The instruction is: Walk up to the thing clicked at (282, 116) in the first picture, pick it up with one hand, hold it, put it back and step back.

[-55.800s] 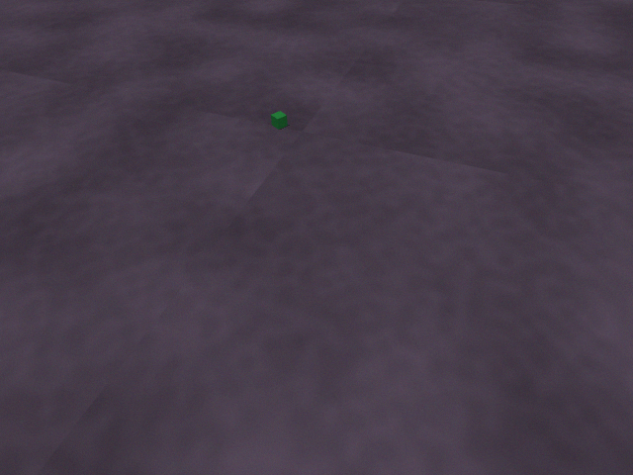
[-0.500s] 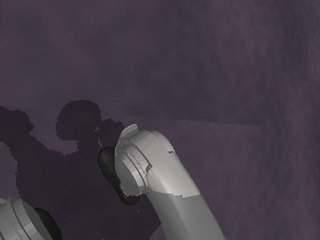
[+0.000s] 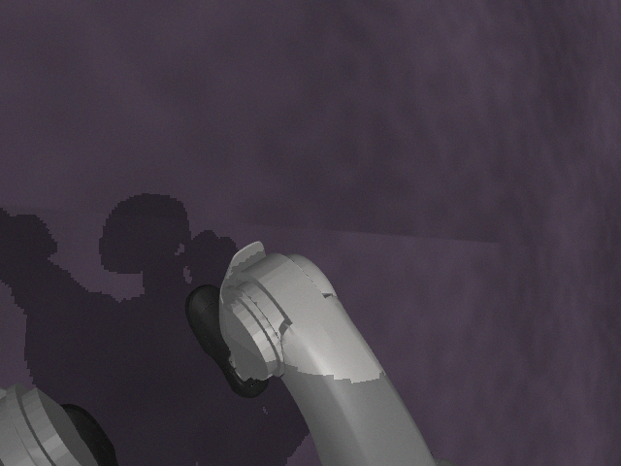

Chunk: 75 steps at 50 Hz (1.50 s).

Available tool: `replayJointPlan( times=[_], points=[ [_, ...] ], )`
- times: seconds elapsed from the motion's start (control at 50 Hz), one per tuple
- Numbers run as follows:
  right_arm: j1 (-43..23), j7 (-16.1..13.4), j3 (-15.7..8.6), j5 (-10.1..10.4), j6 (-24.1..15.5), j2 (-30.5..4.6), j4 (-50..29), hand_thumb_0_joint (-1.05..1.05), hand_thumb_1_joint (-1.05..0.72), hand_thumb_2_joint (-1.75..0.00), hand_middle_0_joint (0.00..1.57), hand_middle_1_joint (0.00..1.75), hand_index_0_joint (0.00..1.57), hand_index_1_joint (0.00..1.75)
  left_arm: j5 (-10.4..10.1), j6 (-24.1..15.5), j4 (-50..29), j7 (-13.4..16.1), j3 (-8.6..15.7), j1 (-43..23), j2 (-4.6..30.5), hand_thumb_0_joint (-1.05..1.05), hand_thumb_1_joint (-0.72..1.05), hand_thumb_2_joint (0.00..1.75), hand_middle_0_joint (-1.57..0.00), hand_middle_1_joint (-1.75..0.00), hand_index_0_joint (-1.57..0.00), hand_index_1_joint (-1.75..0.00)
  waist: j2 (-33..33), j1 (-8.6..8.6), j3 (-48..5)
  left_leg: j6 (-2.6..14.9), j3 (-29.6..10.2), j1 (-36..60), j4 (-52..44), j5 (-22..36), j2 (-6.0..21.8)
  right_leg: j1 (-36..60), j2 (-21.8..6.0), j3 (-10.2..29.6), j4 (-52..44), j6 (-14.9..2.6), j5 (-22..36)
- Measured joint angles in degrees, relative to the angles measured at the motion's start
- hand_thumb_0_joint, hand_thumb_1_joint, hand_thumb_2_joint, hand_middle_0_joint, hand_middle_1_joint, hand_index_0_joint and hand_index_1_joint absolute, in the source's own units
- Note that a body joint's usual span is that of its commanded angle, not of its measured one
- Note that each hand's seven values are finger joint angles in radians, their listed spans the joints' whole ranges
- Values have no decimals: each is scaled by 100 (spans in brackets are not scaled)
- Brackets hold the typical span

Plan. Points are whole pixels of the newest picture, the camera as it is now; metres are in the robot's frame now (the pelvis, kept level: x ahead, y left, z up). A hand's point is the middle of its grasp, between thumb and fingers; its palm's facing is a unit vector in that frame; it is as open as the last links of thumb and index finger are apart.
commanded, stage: rest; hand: left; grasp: from above
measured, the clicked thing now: out of the picture +0.53 +0.28 -0.30
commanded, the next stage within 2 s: open in 0.10 s
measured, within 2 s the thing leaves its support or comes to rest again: neither
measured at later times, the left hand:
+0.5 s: hand out of the picture +0.52 +0.28 -0.26, palm faces -0.27 -0.34 -0.90, open 11.1 cm
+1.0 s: hand out of the picture +0.52 +0.28 -0.26, palm faces -0.27 -0.34 -0.90, open 13.8 cm
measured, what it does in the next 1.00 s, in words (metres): stands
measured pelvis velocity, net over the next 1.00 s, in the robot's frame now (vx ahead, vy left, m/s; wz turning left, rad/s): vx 0.00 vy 0.00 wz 0.01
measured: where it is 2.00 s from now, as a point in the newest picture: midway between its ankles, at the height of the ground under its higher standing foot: (176, 419)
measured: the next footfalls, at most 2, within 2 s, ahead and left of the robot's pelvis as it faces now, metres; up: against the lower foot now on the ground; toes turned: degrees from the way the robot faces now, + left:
none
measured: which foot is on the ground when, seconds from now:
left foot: down 0.00-1.00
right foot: down 0.00-1.00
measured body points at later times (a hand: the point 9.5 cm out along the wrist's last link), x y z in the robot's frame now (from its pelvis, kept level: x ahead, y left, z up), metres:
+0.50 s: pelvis +0.00 +0.00 +0.00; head +0.33 +0.10 +0.28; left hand +0.54 +0.29 -0.21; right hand -0.03 -0.23 -0.03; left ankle +0.05 +0.12 -0.30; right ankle +0.14 -0.11 -0.30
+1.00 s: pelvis +0.00 +0.00 +0.00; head +0.33 +0.10 +0.29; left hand +0.54 +0.29 -0.21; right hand -0.04 -0.23 -0.03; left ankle +0.05 +0.12 -0.30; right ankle +0.14 -0.11 -0.30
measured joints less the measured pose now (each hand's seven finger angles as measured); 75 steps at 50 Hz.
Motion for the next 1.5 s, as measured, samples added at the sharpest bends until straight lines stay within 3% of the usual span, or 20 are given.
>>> replayJointPlan(
  times=[0.26, 0.38, 0.76, 0.92, 1.08, 1.16, 1.24, 1.32, 1.36, 1.44, 1.5],
  points=[
    [-32, 18, 23, -38, -12, -36, -62, 1, -91, -90, 20, 30, 20, 30, -51, -23, 0, 55, -19, 28, 47, -3, 2, 44, -73, -52, -75, -50, 6, -24, 87, -9, -9, 6, 10, 23, -9, 5, -9, -8, 16, -3, 17],
    [-46, 11, 56, -43, -2, -34, -32, 1, -90, -90, 20, 30, 20, 30, -90, -75, 22, 17, 11, 57, 45, -2, 3, 50, -64, -58, -66, -57, 3, -14, 115, -9, -14, 13, 1, 48, -5, 17, -6, -13, 1, -3, 44],
    [6, 6, 81, -54, -2, 4, 83, 1, -90, -90, 20, 30, 20, 30, -136, -90, -20, -55, -219, 22, 87, 0, -35, 87, -27, -84, -26, -85, -17, 21, 50, 13, -14, 16, -7, 36, -29, 60, -30, -18, -17, 14, 3],
    [69, 46, 101, -49, 3, -21, 64, 1, -90, -90, 20, 30, 20, 30, -103, -122, 13, -6, -208, 52, 20, 0, -46, 96, -18, -92, -16, -94, -11, 3, 12, -9, -21, 7, -10, 41, -32, 45, -35, -24, -12, -6, 8],
    [81, 33, 47, -7, -1, 0, 50, 1, -91, -90, 20, 30, 20, 30, -41, -100, -314, -108, -24, 93, 54, 0, -46, 97, -15, -94, -14, -95, 14, 13, 81, -25, -4, 8, -44, 73, -12, 14, -24, -9, -23, -25, 51],
    [161, 23, -84, 106, 114, 75, 99, 1, -91, -90, 20, 30, 20, 30, 77, -19, -882, -437, -43, 177, -61, 0, -45, 95, -15, -93, -14, -93, 88, 109, -72, -53, 43, 5, -99, 66, 17, -45, -12, 32, -30, -56, 56],
    [261, -6, -276, 245, 352, 173, 199, 0, -91, -90, 20, 30, 20, 30, 262, 1, -1549, -1046, -215, 386, -262, 0, -45, 94, -15, -93, -15, -93, 282, 242, -446, -94, 73, 6, -129, 18, 10, -93, -34, 57, 3, -109, -5],
    [337, -68, -505, 354, 704, 166, 180, 0, -91, -91, 20, 30, 20, 30, 712, -107, -1862, -1748, -745, 723, -550, 0, -45, 95, -15, -93, -14, -93, 662, 477, -810, -98, 91, 63, -107, -46, -54, -19, -98, 69, 69, -137, -129],
    [339, -126, -627, 378, 890, 140, 81, 0, -91, -91, 20, 30, 20, 30, 822, -201, -1907, -2157, -966, 915, -734, 0, -44, 95, -14, -94, -13, -94, 854, 617, -891, -63, 126, 132, -106, -45, -83, 76, -126, 96, 83, -120, -167],
    [273, -306, -826, 447, 1186, 127, -178, 0, -90, -90, 20, 30, 20, 30, 716, -546, -2182, -3018, -1216, 1286, -1146, 0, -44, 96, -12, -95, -12, -95, 1050, 874, -914, 27, 251, 276, -214, 101, -122, 273, -166, 195, 10, -83, -113],
    [170, -522, -873, 468, 1315, 113, -347, 0, -90, -90, 20, 30, 20, 30, 694, -1035, -2485, -3501, -1338, 1440, -1372, 0, -42, 95, -13, -95, -13, -95, 989, 1000, -852, 70, 331, 331, -323, 298, -141, 363, -183, 258, -76, -90, 21]
  ],
)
